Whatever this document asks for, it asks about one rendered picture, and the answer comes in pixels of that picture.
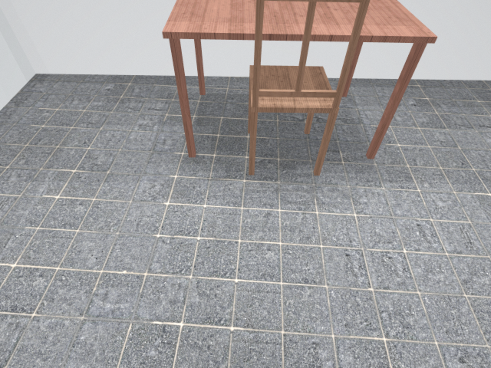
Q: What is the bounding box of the table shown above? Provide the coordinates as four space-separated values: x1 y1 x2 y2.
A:
162 0 437 159

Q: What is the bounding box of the chair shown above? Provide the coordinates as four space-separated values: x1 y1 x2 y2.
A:
248 0 370 176

